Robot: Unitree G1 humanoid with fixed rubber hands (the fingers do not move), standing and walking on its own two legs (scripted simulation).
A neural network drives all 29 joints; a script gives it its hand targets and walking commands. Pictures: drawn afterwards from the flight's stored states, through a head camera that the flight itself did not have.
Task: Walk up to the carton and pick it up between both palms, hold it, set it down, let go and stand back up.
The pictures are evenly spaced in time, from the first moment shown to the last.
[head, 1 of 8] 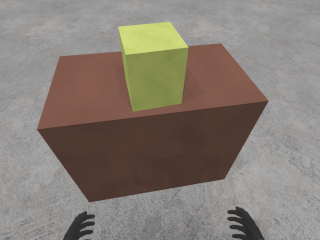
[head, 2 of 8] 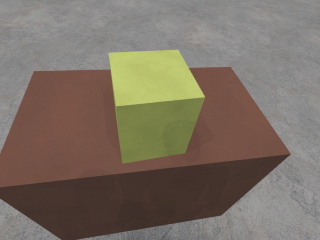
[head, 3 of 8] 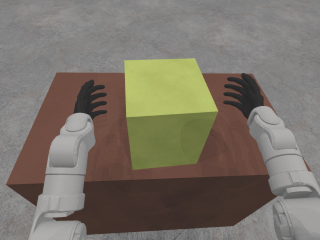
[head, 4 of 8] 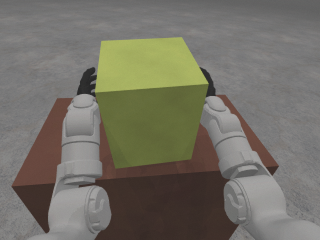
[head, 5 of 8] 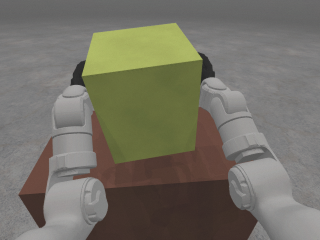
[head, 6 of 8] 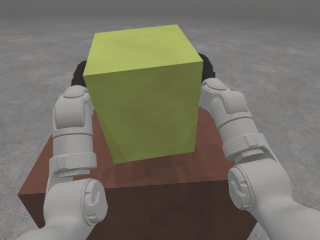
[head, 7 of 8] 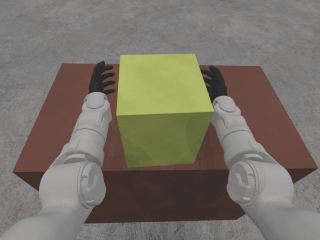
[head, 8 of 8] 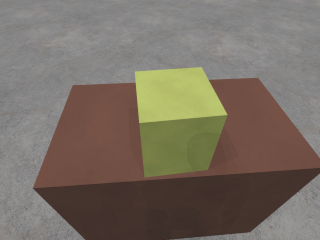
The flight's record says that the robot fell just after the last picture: no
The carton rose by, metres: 0.23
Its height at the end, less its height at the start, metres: +0.00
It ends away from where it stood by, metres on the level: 0.03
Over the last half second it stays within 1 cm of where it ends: yes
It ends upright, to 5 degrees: yes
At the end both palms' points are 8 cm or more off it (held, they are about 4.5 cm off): yes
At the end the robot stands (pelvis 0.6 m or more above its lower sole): yes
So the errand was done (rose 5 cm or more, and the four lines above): yes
